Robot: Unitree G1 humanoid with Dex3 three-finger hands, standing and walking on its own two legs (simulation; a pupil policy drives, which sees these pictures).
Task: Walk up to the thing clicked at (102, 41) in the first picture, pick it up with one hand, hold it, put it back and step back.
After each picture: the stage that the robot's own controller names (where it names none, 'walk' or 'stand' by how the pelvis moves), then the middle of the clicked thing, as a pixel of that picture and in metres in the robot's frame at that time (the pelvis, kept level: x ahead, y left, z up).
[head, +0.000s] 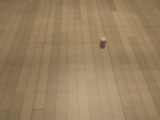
stand; (102, 42) +1.42 -0.30 -0.72
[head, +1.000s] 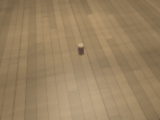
walk; (81, 48) +1.32 +0.04 -0.70
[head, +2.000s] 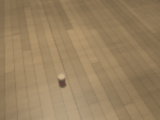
walk; (61, 80) +0.87 +0.18 -0.71
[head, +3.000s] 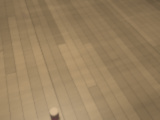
walk; (54, 114) +0.53 +0.17 -0.70
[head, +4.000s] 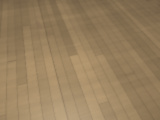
stand; out of the picture +0.43 +0.14 -0.72
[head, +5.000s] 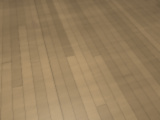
stand; out of the picture +0.39 +0.16 -0.72
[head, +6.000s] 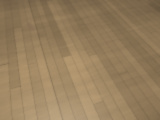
stand; out of the picture +0.42 +0.16 -0.73
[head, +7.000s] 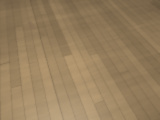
stand; out of the picture +0.42 +0.17 -0.73
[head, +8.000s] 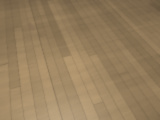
stand; out of the picture +0.41 +0.17 -0.73
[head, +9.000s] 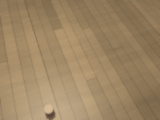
go down; (49, 110) +0.43 +0.17 -0.66
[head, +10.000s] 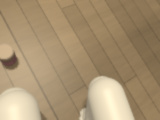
go down; (6, 55) +0.48 +0.23 -0.29
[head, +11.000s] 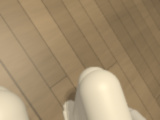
close in; out of the picture +0.46 +0.26 -0.24
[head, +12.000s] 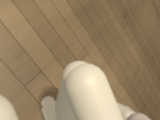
close; out of the picture +0.46 +0.29 -0.23
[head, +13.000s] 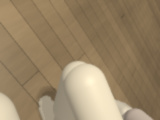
lift; out of the picture +0.43 +0.26 -0.23
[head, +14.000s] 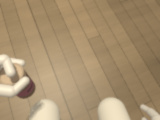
lift; (19, 82) +0.34 +0.20 -0.04
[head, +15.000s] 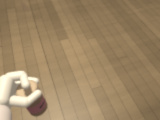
hold; (32, 98) +0.31 +0.17 -0.02
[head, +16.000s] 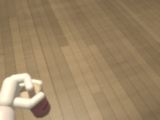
hold; (36, 100) +0.31 +0.16 -0.02
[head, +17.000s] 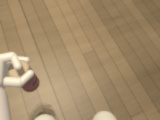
crouch; (25, 77) +0.39 +0.18 -0.09
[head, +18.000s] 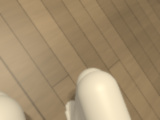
lower; out of the picture +0.46 +0.27 -0.18
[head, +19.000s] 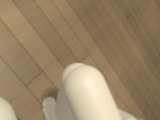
lower; out of the picture +0.43 +0.30 -0.23
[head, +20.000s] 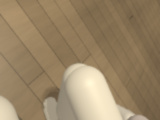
lower; out of the picture +0.43 +0.29 -0.24
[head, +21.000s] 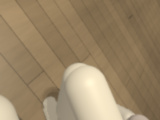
lower; out of the picture +0.43 +0.29 -0.24
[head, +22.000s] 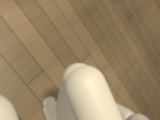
lower; out of the picture +0.43 +0.29 -0.24
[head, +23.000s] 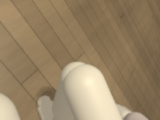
open; out of the picture +0.43 +0.28 -0.24
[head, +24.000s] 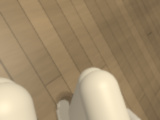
stand; out of the picture +0.42 +0.26 -0.25
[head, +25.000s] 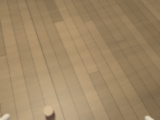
stand; (49, 112) +0.40 +0.17 -0.59
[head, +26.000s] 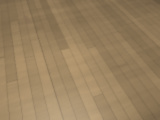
stand; out of the picture +0.40 +0.17 -0.66
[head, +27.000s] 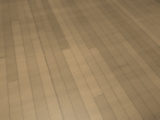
stand; out of the picture +0.39 +0.17 -0.66
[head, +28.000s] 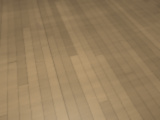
stand; out of the picture +0.40 +0.15 -0.72
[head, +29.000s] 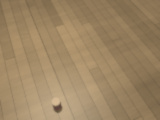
walk; (56, 103) +0.49 +0.16 -0.69
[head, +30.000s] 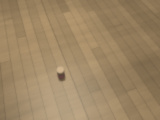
walk; (60, 72) +0.78 +0.15 -0.69
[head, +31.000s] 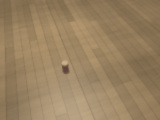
stand; (65, 66) +1.05 +0.18 -0.70
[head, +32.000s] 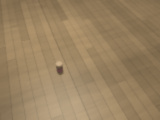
stand; (59, 67) +1.02 +0.19 -0.72
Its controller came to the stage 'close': yes
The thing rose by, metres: 0.69
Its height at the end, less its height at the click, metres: +0.00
